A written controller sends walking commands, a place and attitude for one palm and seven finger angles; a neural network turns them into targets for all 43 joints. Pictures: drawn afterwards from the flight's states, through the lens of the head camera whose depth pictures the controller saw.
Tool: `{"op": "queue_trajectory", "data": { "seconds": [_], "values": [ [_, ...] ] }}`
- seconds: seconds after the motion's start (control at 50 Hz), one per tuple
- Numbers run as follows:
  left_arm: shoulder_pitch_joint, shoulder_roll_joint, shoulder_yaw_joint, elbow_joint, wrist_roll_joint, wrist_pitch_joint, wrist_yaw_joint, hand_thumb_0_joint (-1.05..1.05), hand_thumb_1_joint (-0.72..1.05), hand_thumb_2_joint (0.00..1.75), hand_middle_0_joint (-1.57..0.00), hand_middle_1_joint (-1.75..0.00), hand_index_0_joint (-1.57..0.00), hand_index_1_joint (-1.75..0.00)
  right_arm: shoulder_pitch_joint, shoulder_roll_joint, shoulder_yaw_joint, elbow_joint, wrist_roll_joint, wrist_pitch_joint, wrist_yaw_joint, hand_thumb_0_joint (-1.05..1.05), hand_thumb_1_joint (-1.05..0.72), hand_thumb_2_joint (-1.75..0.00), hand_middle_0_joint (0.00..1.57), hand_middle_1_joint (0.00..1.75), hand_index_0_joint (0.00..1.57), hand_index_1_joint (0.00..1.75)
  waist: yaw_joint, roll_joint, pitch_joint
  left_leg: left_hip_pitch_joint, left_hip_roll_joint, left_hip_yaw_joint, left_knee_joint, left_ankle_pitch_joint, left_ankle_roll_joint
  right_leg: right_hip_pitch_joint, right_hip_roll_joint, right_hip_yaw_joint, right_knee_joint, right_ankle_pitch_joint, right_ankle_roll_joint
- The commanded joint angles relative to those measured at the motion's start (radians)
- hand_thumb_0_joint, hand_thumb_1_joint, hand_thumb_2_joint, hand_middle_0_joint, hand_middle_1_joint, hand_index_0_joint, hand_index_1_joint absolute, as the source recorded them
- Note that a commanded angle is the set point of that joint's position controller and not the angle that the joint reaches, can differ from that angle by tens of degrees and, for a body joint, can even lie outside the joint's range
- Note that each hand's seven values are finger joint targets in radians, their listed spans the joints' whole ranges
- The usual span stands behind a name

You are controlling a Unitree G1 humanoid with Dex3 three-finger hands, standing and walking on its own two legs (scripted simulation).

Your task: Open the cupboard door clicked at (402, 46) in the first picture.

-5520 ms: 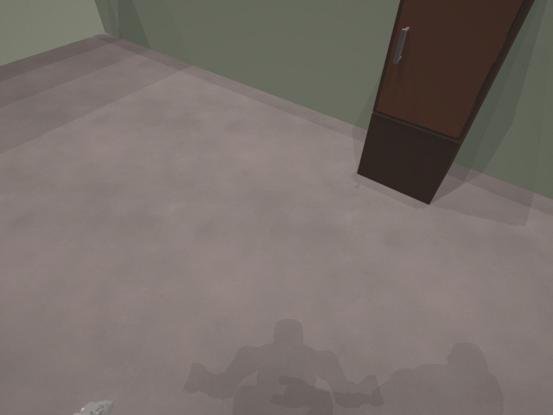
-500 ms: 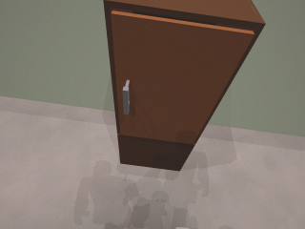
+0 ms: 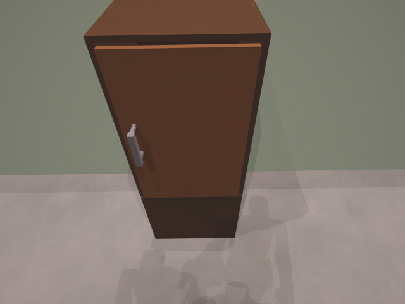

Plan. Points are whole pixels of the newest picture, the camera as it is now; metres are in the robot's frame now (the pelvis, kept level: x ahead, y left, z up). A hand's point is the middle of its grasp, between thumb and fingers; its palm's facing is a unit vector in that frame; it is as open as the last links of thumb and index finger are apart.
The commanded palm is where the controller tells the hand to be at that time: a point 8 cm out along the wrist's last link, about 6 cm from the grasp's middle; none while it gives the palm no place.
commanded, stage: come to a stop and stand still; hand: left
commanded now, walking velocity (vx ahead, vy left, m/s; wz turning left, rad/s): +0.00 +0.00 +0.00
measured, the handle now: (136, 146) +0.55 +0.21 -0.03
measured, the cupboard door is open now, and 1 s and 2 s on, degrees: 0 0 0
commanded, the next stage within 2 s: look again from close up in 0.98 s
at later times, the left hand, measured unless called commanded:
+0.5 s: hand out of the picture -0.01 +0.14 -0.18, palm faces +0.08 -0.99 -0.15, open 7.4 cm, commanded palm none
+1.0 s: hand out of the picture +0.04 +0.18 -0.17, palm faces +0.05 -0.98 -0.20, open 7.4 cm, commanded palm none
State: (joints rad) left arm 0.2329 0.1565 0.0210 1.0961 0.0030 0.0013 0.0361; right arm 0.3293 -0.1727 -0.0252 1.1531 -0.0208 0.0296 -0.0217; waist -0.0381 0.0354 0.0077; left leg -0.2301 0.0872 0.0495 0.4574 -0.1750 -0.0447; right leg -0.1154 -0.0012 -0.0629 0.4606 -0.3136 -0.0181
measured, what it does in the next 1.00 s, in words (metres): stands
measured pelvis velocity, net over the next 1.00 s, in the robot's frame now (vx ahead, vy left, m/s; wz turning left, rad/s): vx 0.04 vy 0.01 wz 0.00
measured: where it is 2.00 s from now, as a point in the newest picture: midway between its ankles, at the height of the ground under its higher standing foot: outside the picture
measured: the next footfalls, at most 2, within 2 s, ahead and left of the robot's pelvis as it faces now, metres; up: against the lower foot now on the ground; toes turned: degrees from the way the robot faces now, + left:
none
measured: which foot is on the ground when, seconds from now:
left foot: down 0.00-1.00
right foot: down 0.00-1.00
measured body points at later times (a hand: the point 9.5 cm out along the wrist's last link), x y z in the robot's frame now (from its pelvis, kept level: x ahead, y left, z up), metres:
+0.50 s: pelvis +0.02 -0.01 +0.00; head +0.04 -0.01 +0.45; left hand -0.01 +0.19 -0.16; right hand +0.02 -0.23 -0.16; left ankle +0.03 +0.15 -0.74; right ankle -0.04 -0.10 -0.74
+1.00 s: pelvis +0.04 +0.01 +0.00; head +0.04 +0.01 +0.45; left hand +0.03 +0.23 -0.16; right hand +0.04 -0.22 -0.16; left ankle +0.03 +0.15 -0.74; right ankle -0.04 -0.10 -0.74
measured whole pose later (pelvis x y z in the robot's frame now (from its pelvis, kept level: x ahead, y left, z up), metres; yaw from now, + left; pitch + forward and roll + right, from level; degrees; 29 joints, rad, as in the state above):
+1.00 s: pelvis +0.04 +0.01 +0.00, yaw +0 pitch -2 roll +1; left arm 0.27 0.15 0.01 1.12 0.01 -0.01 0.04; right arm 0.25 -0.14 -0.01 1.16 -0.01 0.00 -0.04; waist 0.00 -0.01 0.04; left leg -0.16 0.06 0.06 0.42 -0.23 -0.04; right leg -0.03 -0.03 -0.06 0.40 -0.33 0.00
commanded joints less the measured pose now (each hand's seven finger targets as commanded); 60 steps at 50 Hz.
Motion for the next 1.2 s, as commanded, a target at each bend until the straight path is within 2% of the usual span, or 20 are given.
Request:
{"op": "queue_trajectory", "data": {
  "seconds": [0.0, 0.06, 0.08, 0.1, 0.22, 0.34, 0.38, 0.48, 0.54, 0.6, 0.76, 0.96, 1.04, 1.06, 1.08, 1.1, 1.12, 1.14, 1.16, 1.18],
  "values": [
    [0.055, 0.099, 0.01, -0.02, -0.001, -0.005, 0.0, 0.0, 0.9, 0.9, -0.2, -0.3, -0.2, -0.3, 0.02, -0.045, -0.004, -0.019, 0.006, -0.023, -0.005, 0.0, -0.9, -0.9, 0.2, 0.3, 0.2, 0.3, 0.027, -0.08, 0.138, 0.029, 0.026, -0.02, -0.052, 0.042, 0.021, -0.17, -0.12, 0.109, -0.201, 0.004, -0.016],
    [0.074, 0.098, 0.01, -0.009, -0.001, -0.004, 0.0, 0.0, 0.9, 0.9, -0.2, -0.3, -0.2, -0.3, 0.031, -0.033, -0.002, -0.009, 0.007, -0.021, -0.008, 0.0, -0.9, -0.9, 0.2, 0.3, 0.2, 0.3, 0.029, -0.059, 0.154, 0.035, 0.026, -0.017, -0.054, 0.047, 0.021, -0.169, -0.113, 0.112, -0.208, 0.009, -0.017],
    [0.078, 0.095, 0.01, -0.007, -0.001, -0.005, 0.001, 0.0, 0.9, 0.9, -0.2, -0.3, -0.2, -0.3, 0.036, -0.03, -0.001, -0.007, 0.007, -0.021, -0.009, 0.0, -0.9, -0.9, 0.2, 0.3, 0.2, 0.3, 0.027, -0.046, 0.139, 0.032, 0.026, -0.016, -0.057, 0.053, 0.022, -0.154, -0.114, 0.112, -0.204, 0.023, -0.016],
    [0.085, 0.093, 0.01, -0.005, -0.001, -0.006, 0.001, 0.0, 0.9, 0.9, -0.2, -0.3, -0.2, -0.3, 0.031, -0.028, -0.001, -0.007, 0.006, -0.02, -0.01, 0.0, -0.9, -0.9, 0.2, 0.3, 0.2, 0.3, 0.029, -0.062, 0.138, 0.038, 0.024, -0.015, -0.051, 0.051, 0.021, -0.155, -0.113, 0.116, -0.205, 0.028, -0.018],
    [0.118, 0.075, 0.008, 0.006, 0.001, -0.014, 0.004, 0.0, 0.9, 0.9, -0.2, -0.3, -0.2, -0.3, 0.03, -0.028, -0.004, -0.005, 0.01, -0.029, -0.016, 0.0, -0.9, -0.9, 0.2, 0.3, 0.2, 0.3, 0.029, -0.053, 0.061, 0.075, 0.033, -0.014, -0.043, 0.12, 0.023, -0.089, -0.111, 0.099, -0.167, 0.209, -0.016],
    [0.149, 0.054, 0.007, 0.024, 0.004, -0.014, 0.007, 0.0, 0.9, 0.9, -0.2, -0.3, -0.2, -0.3, 0.015, -0.022, -0.004, -0.005, 0.014, -0.032, -0.022, 0.0, -0.9, -0.9, 0.2, 0.3, 0.2, 0.3, 0.032, -0.044, 0.064, 0.09, 0.037, -0.014, -0.046, 0.152, 0.028, -0.079, -0.107, 0.08, -0.146, 0.279, -0.009],
    [0.155, 0.05, 0.006, 0.028, 0.005, -0.012, 0.008, 0.0, 0.9, 0.9, -0.2, -0.3, -0.2, -0.3, 0.008, -0.022, -0.004, -0.005, 0.014, -0.033, -0.024, 0.0, -0.9, -0.9, 0.2, 0.3, 0.2, 0.3, 0.033, -0.03, 0.083, 0.089, 0.039, -0.015, -0.046, 0.157, 0.031, -0.088, -0.104, 0.075, -0.144, 0.274, -0.007],
    [0.171, 0.046, 0.004, 0.034, 0.008, -0.012, 0.009, 0.0, 0.9, 0.9, -0.2, -0.3, -0.2, -0.3, -0.013, -0.029, -0.003, -0.01, 0.014, -0.035, -0.027, 0.0, -0.9, -0.9, 0.2, 0.3, 0.2, 0.3, 0.037, -0.041, 0.084, 0.103, 0.039, -0.017, -0.042, 0.189, 0.035, -0.079, -0.106, 0.072, -0.135, 0.322, -0.001],
    [0.169, 0.05, 0.004, 0.034, 0.008, -0.014, 0.01, 0.0, 0.9, 0.9, -0.2, -0.3, -0.2, -0.3, -0.016, -0.037, -0.004, -0.014, 0.013, -0.037, -0.027, 0.0, -0.9, -0.9, 0.2, 0.3, 0.2, 0.3, 0.035, -0.052, 0.057, 0.116, 0.04, -0.016, -0.04, 0.217, 0.037, -0.056, -0.11, 0.067, -0.124, 0.368, 0.0],
    [0.165, 0.056, 0.007, 0.028, 0.008, -0.013, 0.011, 0.0, 0.9, 0.9, -0.2, -0.3, -0.2, -0.3, -0.021, -0.042, -0.002, -0.016, 0.013, -0.04, -0.027, 0.0, -0.9, -0.9, 0.2, 0.3, 0.2, 0.3, 0.038, -0.035, 0.051, 0.12, 0.041, -0.018, -0.042, 0.247, 0.04, -0.041, -0.11, 0.062, -0.119, 0.374, 0.003],
    [0.151, 0.073, 0.008, 0.02, 0.009, -0.012, 0.011, 0.0, 0.9, 0.9, -0.2, -0.3, -0.2, -0.3, -0.029, -0.051, -0.003, -0.02, 0.013, -0.042, -0.026, 0.0, -0.9, -0.9, 0.2, 0.3, 0.2, 0.3, 0.042, -0.049, 0.047, 0.124, 0.039, -0.016, -0.046, 0.272, 0.042, -0.016, -0.114, 0.051, -0.117, 0.405, 0.005],
    [0.13, 0.088, 0.007, 0.012, 0.008, -0.01, 0.01, 0.0, 0.9, 0.9, -0.2, -0.3, -0.2, -0.3, -0.028, -0.063, 0.0, -0.02, 0.013, -0.043, -0.023, 0.0, -0.9, -0.9, 0.2, 0.3, 0.2, 0.3, 0.045, -0.049, 0.074, 0.114, 0.037, -0.026, -0.072, 0.247, 0.045, -0.019, -0.114, 0.05, -0.136, 0.333, 0.009],
    [0.126, 0.089, 0.007, 0.012, 0.007, -0.011, 0.009, 0.0, 0.9, 0.9, -0.2, -0.3, -0.2, -0.3, -0.027, -0.065, 0.0, -0.021, 0.013, -0.045, -0.022, 0.0, -0.9, -0.9, 0.2, 0.3, 0.2, 0.3, 0.042, -0.048, 0.064, 0.118, 0.036, -0.029, -0.079, 0.237, 0.046, -0.016, -0.115, 0.052, -0.139, 0.315, 0.008],
    [0.128, 0.258, 0.0, -0.075, 0.029, -0.04, 0.009, 0.0, 0.9, 0.9, -0.2, -0.3, -0.2, -0.3, -0.063, -0.158, -0.004, -0.146, 0.005, -0.058, -0.003, 0.0, -0.9, -0.9, 0.2, 0.3, 0.2, 0.3, 0.04, -0.02, 0.134, 0.068, 0.001, -0.068, -0.02, 0.21, 0.051, -0.058, -0.115, 0.069, -0.121, 0.406, -0.002],
    [0.098, 0.202, 0.032, -0.084, 0.025, -0.044, 0.014, 0.0, 0.9, 0.9, -0.2, -0.3, -0.2, -0.3, -0.042, -0.164, -0.032, -0.167, -0.008, -0.077, -0.012, 0.0, -0.9, -0.9, 0.2, 0.3, 0.2, 0.3, 0.021, 0.083, -0.016, 0.075, 0.008, -0.038, 0.049, 0.333, 0.054, -0.017, -0.14, 0.083, 0.006, 0.508, -0.015],
    [0.111, 0.189, 0.036, -0.084, 0.022, -0.047, 0.015, 0.0, 0.9, 0.9, -0.2, -0.3, -0.2, -0.3, -0.034, -0.128, -0.035, -0.151, -0.01, -0.077, -0.023, 0.0, -0.9, -0.9, 0.2, 0.3, 0.2, 0.3, 0.03, 0.095, -0.126, 0.111, 0.008, -0.034, 0.09, 0.442, 0.067, 0.023, -0.14, 0.078, 0.046, 0.67, -0.026],
    [0.139, 0.162, 0.024, -0.088, 0.015, -0.045, 0.016, 0.0, 0.9, 0.9, -0.2, -0.3, -0.2, -0.3, -0.008, -0.109, -0.026, -0.159, -0.006, -0.076, -0.027, 0.0, -0.9, -0.9, 0.2, 0.3, 0.2, 0.3, 0.034, 0.071, -0.164, 0.104, 0.006, -0.032, 0.12, 0.457, 0.072, 0.051, -0.144, 0.065, 0.05, 0.721, -0.027],
    [0.162, 0.139, 0.023, -0.087, 0.015, -0.039, 0.017, 0.0, 0.9, 0.9, -0.2, -0.3, -0.2, -0.3, -0.002, -0.083, -0.021, -0.171, -0.001, -0.069, -0.026, 0.0, -0.9, -0.9, 0.2, 0.3, 0.2, 0.3, 0.039, -0.01, -0.15, 0.067, 0.004, -0.027, 0.126, 0.389, 0.07, 0.049, -0.145, 0.068, 0.045, 0.723, -0.028],
    [0.164, 0.13, 0.013, -0.089, 0.016, -0.031, 0.016, 0.0, 0.9, 0.9, -0.2, -0.3, -0.2, -0.3, -0.002, -0.074, -0.013, -0.181, -0.002, -0.062, -0.021, 0.0, -0.9, -0.9, 0.2, 0.3, 0.2, 0.3, 0.039, -0.106, -0.117, 0.037, -0.002, -0.021, 0.117, 0.322, 0.074, 0.046, -0.139, 0.07, 0.047, 0.718, -0.026],
    [0.157, 0.13, 0.016, -0.1, 0.017, -0.026, 0.016, 0.0, 0.9, 0.9, -0.2, -0.3, -0.2, -0.3, -0.01, -0.08, -0.018, -0.191, 0.0, -0.056, -0.019, 0.0, -0.9, -0.9, 0.2, 0.3, 0.2, 0.3, 0.039, -0.173, -0.075, -0.003, -0.009, -0.02, 0.114, 0.234, 0.073, 0.031, -0.141, 0.067, 0.038, 0.696, -0.023]
  ]
}}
